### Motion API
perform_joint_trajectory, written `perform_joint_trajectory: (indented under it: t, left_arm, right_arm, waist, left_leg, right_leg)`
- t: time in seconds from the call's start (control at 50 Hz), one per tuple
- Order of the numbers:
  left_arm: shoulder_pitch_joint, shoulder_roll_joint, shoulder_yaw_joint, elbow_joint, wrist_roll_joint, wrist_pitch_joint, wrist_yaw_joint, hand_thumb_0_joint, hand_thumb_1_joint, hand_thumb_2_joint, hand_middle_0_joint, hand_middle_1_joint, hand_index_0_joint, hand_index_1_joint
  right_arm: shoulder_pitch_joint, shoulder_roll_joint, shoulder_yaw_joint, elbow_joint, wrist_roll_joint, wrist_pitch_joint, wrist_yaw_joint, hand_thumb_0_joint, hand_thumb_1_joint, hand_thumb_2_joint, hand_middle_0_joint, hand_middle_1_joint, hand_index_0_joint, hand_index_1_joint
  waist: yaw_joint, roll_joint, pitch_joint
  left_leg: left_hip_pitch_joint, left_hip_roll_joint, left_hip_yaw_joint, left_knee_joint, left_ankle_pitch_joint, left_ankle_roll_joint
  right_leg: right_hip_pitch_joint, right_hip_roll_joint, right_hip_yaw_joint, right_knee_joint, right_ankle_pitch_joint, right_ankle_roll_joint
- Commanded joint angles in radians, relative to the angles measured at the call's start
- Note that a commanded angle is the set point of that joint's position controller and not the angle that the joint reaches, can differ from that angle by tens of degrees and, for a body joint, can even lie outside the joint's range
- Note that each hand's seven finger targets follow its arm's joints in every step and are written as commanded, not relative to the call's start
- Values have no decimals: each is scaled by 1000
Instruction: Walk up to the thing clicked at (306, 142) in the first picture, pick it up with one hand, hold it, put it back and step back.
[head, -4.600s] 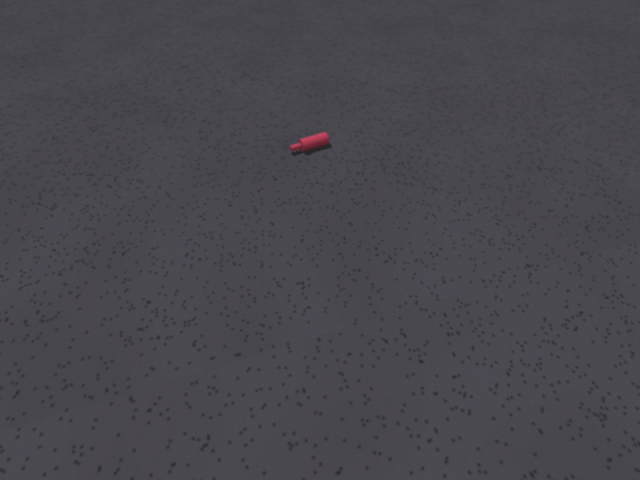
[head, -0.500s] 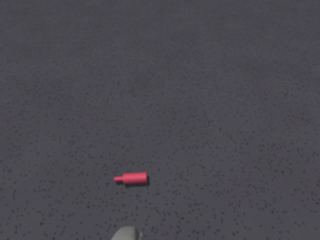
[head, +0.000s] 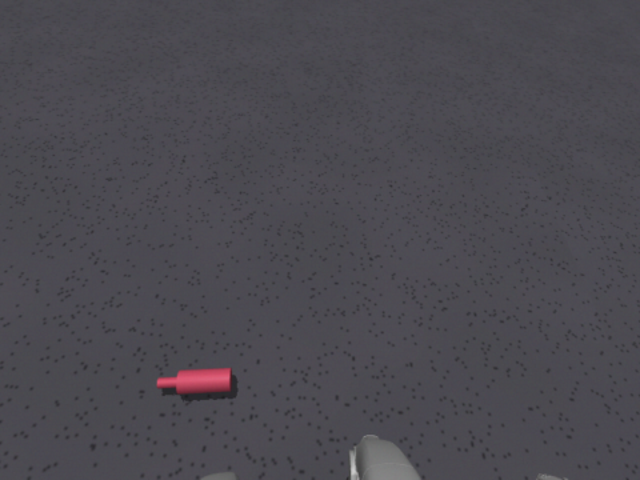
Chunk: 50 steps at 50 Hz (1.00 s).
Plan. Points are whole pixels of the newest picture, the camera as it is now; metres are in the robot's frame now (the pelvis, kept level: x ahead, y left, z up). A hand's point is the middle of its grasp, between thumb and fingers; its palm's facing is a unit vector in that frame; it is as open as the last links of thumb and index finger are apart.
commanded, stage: walk up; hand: left
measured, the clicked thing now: (195, 381) +0.47 +0.28 -0.73
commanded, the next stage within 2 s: none
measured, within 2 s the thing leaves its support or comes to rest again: neither
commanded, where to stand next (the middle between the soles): +0.10 +0.02 m, yaw +2 degrees
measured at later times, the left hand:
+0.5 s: hand out of the picture +0.04 +0.30 -0.15, palm faces +0.07 -0.86 -0.50, open 7.4 cm
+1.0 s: hand out of the picture +0.09 +0.27 -0.15, palm faces +0.04 -0.94 -0.35, open 7.4 cm
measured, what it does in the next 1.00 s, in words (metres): steps on the spot: right foot, then left foot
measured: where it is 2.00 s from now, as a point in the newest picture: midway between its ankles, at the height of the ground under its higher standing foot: outside the picture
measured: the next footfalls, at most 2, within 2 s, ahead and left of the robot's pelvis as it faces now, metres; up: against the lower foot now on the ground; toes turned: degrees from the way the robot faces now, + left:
right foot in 0.08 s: +0.11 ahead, -0.12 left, +0.00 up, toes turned +2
left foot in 0.46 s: +0.03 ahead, +0.12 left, +0.00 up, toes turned +6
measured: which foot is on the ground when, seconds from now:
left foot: down 0.00-0.10, up 0.12-0.44, down 0.46-1.00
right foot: up 0.00-0.06, down 0.08-1.00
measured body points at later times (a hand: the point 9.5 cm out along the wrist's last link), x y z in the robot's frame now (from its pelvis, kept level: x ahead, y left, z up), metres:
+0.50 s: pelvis -0.01 -0.01 -0.02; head +0.03 -0.01 +0.42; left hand +0.03 +0.34 -0.12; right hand +0.09 -0.34 -0.14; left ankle -0.02 +0.12 -0.73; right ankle +0.09 -0.18 -0.72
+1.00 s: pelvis +0.02 +0.01 +0.00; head +0.04 +0.01 +0.45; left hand +0.09 +0.32 -0.12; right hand +0.12 -0.29 -0.12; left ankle -0.01 +0.12 -0.72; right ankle +0.07 -0.12 -0.72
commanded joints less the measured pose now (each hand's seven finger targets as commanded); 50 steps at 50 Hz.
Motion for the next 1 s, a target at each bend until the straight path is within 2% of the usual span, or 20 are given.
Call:
perform_joint_trajectory:
  t: [0.0, 0.04, 0.06, 0.08, 0.1, 0.18, 0.34, 0.42, 0.44, 0.46, 0.48, 0.5, 0.56, 0.66, 0.7, 0.72, 0.74, 0.78, 0.84, 0.98]
  left_arm:
    - [106, 148, 49, 34, -6, -36, 33, 0, 900, 900, -200, -300, -200, -300]
    - [147, 186, 60, 68, 4, -52, 55, 0, 900, 900, -200, -300, -200, -300]
    - [149, 257, 77, 71, 22, -60, 65, 0, 900, 900, -200, -300, -200, -300]
    - [89, 322, 81, 34, 35, -69, 72, 0, 900, 900, -200, -300, -200, -300]
    - [-8, 364, 85, 9, 29, -61, 77, 0, 900, 900, -200, -300, -200, -300]
    - [-75, 296, 72, 11, 33, -60, 86, 0, 900, 900, -200, -300, -200, -300]
    - [15, 302, 90, 14, 46, -59, 96, 0, 900, 900, -200, -300, -200, -300]
    - [-99, 283, 71, -13, 31, -41, 86, 0, 900, 900, -200, -300, -200, -300]
    - [-87, 223, 50, -13, 25, -35, 86, 0, 900, 900, -200, -300, -200, -300]
    - [-93, 125, 19, -29, 15, -33, 88, 0, 900, 900, -200, -300, -200, -300]
    - [-140, 190, 36, -17, 19, -34, 101, 0, 900, 900, -200, -300, -200, -300]
    - [-138, 241, 42, 13, 25, -40, 101, 0, 900, 900, -200, -300, -200, -300]
    - [-42, 190, 34, 75, 10, -51, 74, 0, 900, 900, -200, -300, -200, -300]
    - [-20, 146, 20, 110, 14, -71, 69, 0, 900, 900, -200, -300, -200, -300]
    - [-25, 222, 39, 118, 29, -78, 75, 0, 900, 900, -200, -300, -200, -300]
    - [-55, 261, 43, 111, 28, -77, 74, 0, 900, 900, -200, -300, -200, -300]
    - [-126, 282, 40, 101, 24, -70, 65, 0, 900, 900, -200, -300, -200, -300]
    - [-185, 211, 12, 92, 21, -54, 52, 0, 900, 900, -200, -300, -200, -300]
    - [-160, 157, -3, 125, 14, -44, 44, 0, 900, 900, -200, -300, -200, -300]
    - [-182, 157, -9, 166, -5, -65, 49, 0, 900, 900, -200, -300, -200, -300]
  right_arm:
    - [-103, -250, -65, -72, 9, 22, 3, 0, -900, -900, 200, 300, 200, 300]
    - [-130, -202, -54, -84, 16, 57, 8, 0, -900, -900, 200, 300, 200, 300]
    - [-110, -147, -41, -91, 20, 69, 6, 0, -900, -900, 200, 300, 200, 300]
    - [-58, -106, -29, -91, 20, 82, 2, 0, -900, -900, 200, 300, 200, 300]
    - [-40, -183, -59, -70, 16, 99, -5, 0, -900, -900, 200, 300, 200, 300]
    - [-2, -231, -90, 3, 15, 112, 9, 0, -900, -900, 200, 300, 200, 300]
    - [-80, -217, -88, -11, -16, 114, 37, 0, -900, -900, 200, 300, 200, 300]
    - [53, -201, -96, 53, -11, 89, 38, 0, -900, -900, 200, 300, 200, 300]
    - [100, -226, -105, 77, -20, 82, 30, 0, -900, -900, 200, 300, 200, 300]
    - [83, -315, -122, 53, -41, 77, 23, 0, -900, -900, 200, 300, 200, 300]
    - [5, -388, -129, 18, -29, 78, 26, 0, -900, -900, 200, 300, 200, 300]
    - [-79, -379, -124, 1, -19, 81, 30, 0, -900, -900, 200, 300, 200, 300]
    - [-155, -235, -79, -15, -18, 64, 16, 0, -900, -900, 200, 300, 200, 300]
    - [-140, -236, -66, 11, 11, 60, 13, 0, -900, -900, 200, 300, 200, 300]
    - [-116, -163, -39, 5, 28, 54, 9, 0, -900, -900, 200, 300, 200, 300]
    - [-98, -144, -31, 16, 28, 58, 8, 0, -900, -900, 200, 300, 200, 300]
    - [-71, -178, -46, 49, 25, 63, 0, 0, -900, -900, 200, 300, 200, 300]
    - [-37, -191, -53, 93, 13, 51, 1, 0, -900, -900, 200, 300, 200, 300]
    - [-146, -250, -56, 87, 6, 35, 8, 0, -900, -900, 200, 300, 200, 300]
    - [-167, -192, -28, 132, 14, 25, 0, 0, -900, -900, 200, 300, 200, 300]
  waist:
    - [44, 334, -127]
    - [84, 183, -156]
    - [95, -31, -140]
    - [62, -138, -120]
    - [37, -94, -115]
    - [10, -104, -110]
    - [84, -163, -167]
    - [-18, -80, -193]
    - [-42, 61, -199]
    - [-54, 349, -157]
    - [-58, 325, -100]
    - [-31, 298, -28]
    - [27, 217, -20]
    - [44, 249, -123]
    - [43, 86, -172]
    - [27, 18, -174]
    - [1, -15, -156]
    - [-37, 28, -97]
    - [23, 126, -56]
    - [20, 129, -160]
  left_leg:
    - [-157, 101, -74, -61, 203, 188]
    - [-178, 24, -17, 156, 52, 130]
    - [-272, -40, 23, 326, -117, 91]
    - [-318, -84, -86, 439, -309, 54]
    - [-248, -22, -161, 503, -336, 41]
    - [-273, -5, -149, 537, -212, 36]
    - [-255, -19, -76, 314, -328, 10]
    - [62, -80, 8, -31, -107, 37]
    - [170, -56, -72, -138, -111, 47]
    - [194, 168, -462, -287, -272, 124]
    - [28, 280, -640, -333, -424, 233]
    - [-118, 306, -632, -339, -500, 273]
    - [-1, 124, -295, -175, 7, 176]
    - [20, 112, -183, -2, 276, 142]
    - [-90, 52, -132, 107, 187, 75]
    - [-141, -26, -91, 149, -34, 39]
    - [-31, -41, -64, 152, -256, 45]
    - [99, -10, -114, -64, -206, 59]
    - [12, 181, -371, -284, -318, 152]
    - [82, 52, -126, -177, 220, 48]
  right_leg:
    - [269, 80, -102, -189, 166, 23]
    - [329, 107, -105, -318, 242, 25]
    - [333, -10, 57, -409, 265, -3]
    - [234, -252, 403, -530, 228, -93]
    - [127, -347, 495, -559, 60, -221]
    - [156, -193, 293, -478, -67, -175]
    - [272, -194, 254, -411, -11, -217]
    - [67, -153, 124, -267, 60, -157]
    - [-37, -91, 52, -95, -11, -100]
    - [-262, 45, -81, 131, -214, -26]
    - [-252, 74, -3, 121, -295, -23]
    - [-156, 36, 12, 143, -286, -32]
    - [-110, 42, -12, 22, -108, -19]
    - [211, 102, -89, -370, 90, -29]
    - [365, -16, 121, -403, 284, -78]
    - [344, -163, 345, -463, 163, -155]
    - [202, -232, 377, -484, 17, -220]
    - [43, -134, 231, -449, -72, -137]
    - [78, 76, -9, -254, -35, -26]
    - [304, -19, 75, -343, 457, -63]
